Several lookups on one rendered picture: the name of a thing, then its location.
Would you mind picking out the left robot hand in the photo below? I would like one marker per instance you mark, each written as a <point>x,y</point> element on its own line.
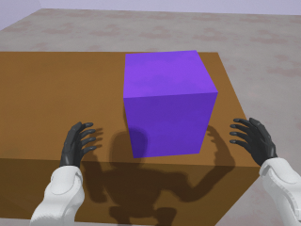
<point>72,152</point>

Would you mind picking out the pedestal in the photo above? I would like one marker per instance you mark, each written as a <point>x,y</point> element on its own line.
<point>44,94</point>

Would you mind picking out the carton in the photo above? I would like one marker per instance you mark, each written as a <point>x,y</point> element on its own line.
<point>168,98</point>

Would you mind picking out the robot left forearm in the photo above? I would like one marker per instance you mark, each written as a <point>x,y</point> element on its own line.
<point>62,198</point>

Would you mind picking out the robot right forearm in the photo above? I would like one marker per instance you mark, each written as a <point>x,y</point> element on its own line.
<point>283,184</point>

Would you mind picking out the right robot hand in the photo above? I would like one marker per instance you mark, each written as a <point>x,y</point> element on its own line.
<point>258,141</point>

